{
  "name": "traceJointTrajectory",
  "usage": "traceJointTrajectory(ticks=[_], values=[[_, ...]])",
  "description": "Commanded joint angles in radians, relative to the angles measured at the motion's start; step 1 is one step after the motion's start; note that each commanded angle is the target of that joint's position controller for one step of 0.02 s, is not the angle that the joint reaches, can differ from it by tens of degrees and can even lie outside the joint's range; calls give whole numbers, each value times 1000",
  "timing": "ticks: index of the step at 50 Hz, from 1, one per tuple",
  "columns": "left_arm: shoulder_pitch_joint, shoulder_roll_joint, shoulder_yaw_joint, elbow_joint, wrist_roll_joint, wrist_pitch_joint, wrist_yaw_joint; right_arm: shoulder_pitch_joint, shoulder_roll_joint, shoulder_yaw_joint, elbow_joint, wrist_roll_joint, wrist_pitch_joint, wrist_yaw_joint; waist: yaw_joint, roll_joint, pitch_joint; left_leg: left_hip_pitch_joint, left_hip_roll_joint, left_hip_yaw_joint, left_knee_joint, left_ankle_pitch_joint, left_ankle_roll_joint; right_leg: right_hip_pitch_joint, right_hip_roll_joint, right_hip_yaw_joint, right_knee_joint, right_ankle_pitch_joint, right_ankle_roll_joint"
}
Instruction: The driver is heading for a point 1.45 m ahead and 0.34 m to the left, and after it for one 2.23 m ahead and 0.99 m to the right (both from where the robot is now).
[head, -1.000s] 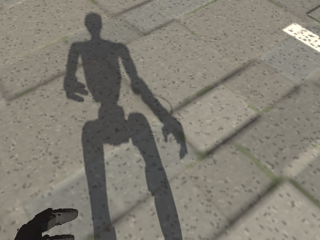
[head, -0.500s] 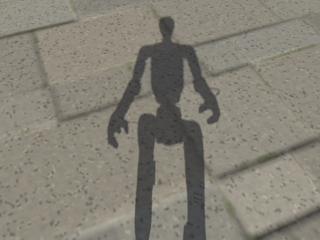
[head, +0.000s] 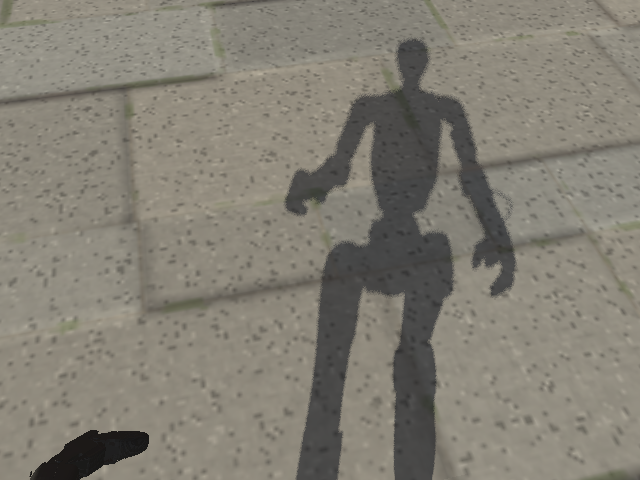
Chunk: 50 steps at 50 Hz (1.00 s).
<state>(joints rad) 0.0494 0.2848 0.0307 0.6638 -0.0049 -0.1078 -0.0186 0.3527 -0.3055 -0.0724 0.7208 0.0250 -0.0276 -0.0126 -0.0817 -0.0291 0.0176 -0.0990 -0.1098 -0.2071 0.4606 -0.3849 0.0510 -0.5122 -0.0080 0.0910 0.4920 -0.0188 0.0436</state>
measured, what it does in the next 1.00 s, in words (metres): walks ahead, turning left: right foot, then left foot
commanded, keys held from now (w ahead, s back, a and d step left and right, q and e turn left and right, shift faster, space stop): w+q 0.74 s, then w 0.26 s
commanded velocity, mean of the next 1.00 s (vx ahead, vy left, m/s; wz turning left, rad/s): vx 0.50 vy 0.00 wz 0.53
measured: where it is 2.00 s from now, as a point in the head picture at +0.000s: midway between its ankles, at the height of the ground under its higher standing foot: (142, 271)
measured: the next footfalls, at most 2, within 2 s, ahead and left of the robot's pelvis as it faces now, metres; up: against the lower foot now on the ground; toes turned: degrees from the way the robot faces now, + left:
right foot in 0.02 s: +0.18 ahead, -0.13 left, +0.00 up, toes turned +5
left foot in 0.56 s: +0.41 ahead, +0.18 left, +0.00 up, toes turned +22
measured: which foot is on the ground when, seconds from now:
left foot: down 0.00-0.02, up 0.04-0.54, down 0.56-1.00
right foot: up 0.00-0.00, down 0.02-0.56, up 0.58-1.00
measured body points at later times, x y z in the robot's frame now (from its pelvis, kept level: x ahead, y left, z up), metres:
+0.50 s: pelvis +0.25 +0.01 +0.00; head +0.29 +0.03 +0.45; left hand +0.18 +0.30 -0.13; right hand +0.54 -0.14 -0.07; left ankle +0.37 +0.18 -0.71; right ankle +0.14 -0.14 -0.73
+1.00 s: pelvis +0.52 +0.13 +0.00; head +0.54 +0.15 +0.45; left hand +0.60 +0.44 -0.08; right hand +0.70 -0.10 -0.10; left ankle +0.38 +0.16 -0.73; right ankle +0.73 +0.09 -0.71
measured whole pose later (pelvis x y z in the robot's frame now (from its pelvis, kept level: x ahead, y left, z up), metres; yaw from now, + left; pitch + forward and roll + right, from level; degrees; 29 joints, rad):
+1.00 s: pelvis +0.52 +0.13 +0.00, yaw +31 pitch +2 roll +1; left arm 0.04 0.28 0.02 0.71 0.00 -0.10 -0.04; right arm 0.36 -0.29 -0.06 0.74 0.02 -0.05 0.00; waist -0.08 -0.04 0.02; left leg -0.04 -0.10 -0.13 0.37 -0.35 0.06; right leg -0.55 -0.04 0.05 0.52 0.04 0.02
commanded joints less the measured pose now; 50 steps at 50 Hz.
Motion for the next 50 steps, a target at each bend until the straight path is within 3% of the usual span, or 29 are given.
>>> traceJointTrajectory(ticks=[1, 2, 3, 4, 5, 6, 7, 9, 14, 18, 22, 23, 25, 26, 27, 28, 29, 30, 31, 32, 33, 34, 36, 38, 43, 47, 50], values=[[142, 169, 72, -33, 7, -29, 9, -36, -93, -22, -68, -7, -10, -1, 136, 138, -119, -119, 173, -167, 118, 290, 78, 363, -43, 11, -40, -52, -76], [284, 223, 85, -22, 18, -28, 18, -8, -26, 2, -84, -26, -12, 1, 179, -4, -259, -237, 97, -67, 408, 92, 38, 609, -224, 195, -41, -132, -135], [337, 289, 102, 15, 26, -13, 8, 113, -3, 13, -121, 11, -21, 3, 110, -356, -327, -577, 4, 34, 697, -235, -10, 828, -410, 684, -169, -427, -284], [295, 187, 81, -9, 7, -11, 4, 93, -112, -8, -85, 19, -18, -2, 136, -201, -232, -675, 83, 7, 816, -169, -27, 766, -398, 697, -211, -621, -264], [258, 138, 67, -14, 4, -5, 9, -9, -154, -22, -97, 10, -12, -1, 158, -112, -123, -695, 112, 36, 839, -75, -33, 660, -358, 525, -213, -551, -225], [217, 122, 58, -17, 13, 0, 10, -52, -141, -22, -103, -1, -8, -3, 143, -45, -72, -659, 144, 59, 822, -5, -40, 558, -315, 396, -221, -396, -206], [194, 101, 52, -7, 15, 3, 12, -81, -127, -24, -114, -8, -8, 1, 131, -42, -28, -645, 170, 60, 779, 40, -44, 491, -279, 304, -238, -281, -206], [183, 85, 48, 9, 18, -3, 16, -69, -92, -23, -118, 4, 0, 11, 109, -90, -16, -584, 203, 82, 735, 82, -48, 425, -238, 175, -280, -175, -200], [202, 130, 65, 57, 12, -7, 19, -142, -45, -10, -150, -3, 11, 18, 113, -45, 11, -655, 223, 103, 579, 195, -73, 445, -257, 12, -333, 12, -235], [206, 155, 70, 84, 8, 6, 24, -237, -25, 1, -167, -2, -2, 41, 144, -33, 32, -608, 213, 160, 359, 376, -63, 468, -231, -132, -335, 93, -208], [257, 187, 78, 122, -8, 25, 26, -341, -16, 7, -207, 2, -6, 65, 173, -26, 68, -581, 193, 221, 218, 374, -28, 544, -258, -201, -314, 153, -188], [260, 196, 81, 127, -14, 31, 26, -350, -24, 4, -216, 2, -5, 70, 166, -30, 70, -568, 183, 236, 196, 339, -13, 570, -267, -216, -292, 217, -180], [252, 226, 91, 129, -24, 42, 31, -317, -55, -12, -221, -4, 0, 74, 124, -60, 29, -469, 127, 287, 174, 241, 29, 608, -270, -256, -181, 533, -160], [247, 242, 96, 128, -29, 49, 35, -251, -83, -28, -210, -7, 5, 72, 79, -74, -17, -374, 88, 312, 168, 196, 55, 612, -266, -274, -69, 690, -150], [230, 243, 95, 124, -34, 55, 39, -111, -123, -53, -175, -5, 9, 65, -5, -59, -90, -182, 48, 324, 111, 236, 90, 559, -242, -301, 114, 733, -127], [236, 212, 82, 115, -22, 52, 43, 68, -185, -86, -128, -1, 19, 47, -89, -3, -177, 121, 69, 235, 80, 269, 134, 356, -206, -305, 380, 543, -89], [316, 61, 34, 59, 30, 35, 31, 63, -300, -101, -123, 9, 16, 32, 19, 287, -236, 458, 339, -275, 40, 194, 288, -103, -31, -277, 748, -427, -27], [262, 108, 30, 36, 6, -3, 17, 85, -258, -82, -164, 1, -5, 38, -25, 234, -423, 540, 453, -660, -130, -8, 396, -241, 45, -22, 921, -593, -25], [154, 174, 48, 6, -34, -24, 7, 57, -191, -62, -149, -8, -21, 43, -50, 155, -290, 461, 420, -524, -167, 19, 332, -328, -13, 15, 910, -490, -42], [127, 161, 41, -5, -33, -36, 8, 8, -165, -53, -145, -6, -29, 43, -12, 100, -181, 314, 377, -395, -171, 96, 294, -308, -53, 5, 820, -399, -56], [127, 156, 42, 8, -7, -39, 16, -62, -138, -44, -151, -8, -32, 42, 36, 42, -116, 171, 335, -301, -175, 217, 264, -245, -85, 2, 731, -348, -50], [145, 167, 50, 15, 9, -31, 18, -107, -114, -34, -163, -18, -34, 39, 72, 57, -92, 74, 306, -238, -190, 329, 254, -173, -104, 8, 673, -314, -42], [168, 154, 50, 21, 18, -9, 15, -131, -115, -32, -164, -21, -37, 31, 103, 68, -74, -28, 286, -192, -222, 432, 259, -111, -106, -5, 606, -287, -15], [147, 120, 40, 18, 24, 7, 17, -112, -127, -34, -143, -17, -40, 19, 103, 60, -51, -101, 266, -119, -235, 498, 257, -99, -98, -30, 512, -230, 16], [-30, 61, 12, -11, 14, 3, 0, -33, -134, -30, -83, -12, -37, 2, 20, 94, -9, -167, 199, -1, -241, 376, 177, 2, -50, -60, 156, 138, 25], [-111, 93, 20, -41, 0, -6, -13, 32, -142, -30, -34, -5, -35, 6, -11, 104, 26, -50, 264, -67, -195, 314, 168, -28, -39, -41, 47, 120, -13], [-81, 116, 31, -44, 1, -13, -20, 41, -147, -33, -12, -9, -23, 3, 14, 132, 28, 53, 311, -113, -134, 417, 148, -14, -28, -48, 9, -12, -59]])
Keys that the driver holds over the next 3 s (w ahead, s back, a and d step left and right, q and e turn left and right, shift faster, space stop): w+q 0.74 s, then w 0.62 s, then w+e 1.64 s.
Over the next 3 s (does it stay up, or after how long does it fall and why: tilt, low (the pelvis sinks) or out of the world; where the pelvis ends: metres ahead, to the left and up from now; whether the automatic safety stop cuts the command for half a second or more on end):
stays up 1.54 0.41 0.00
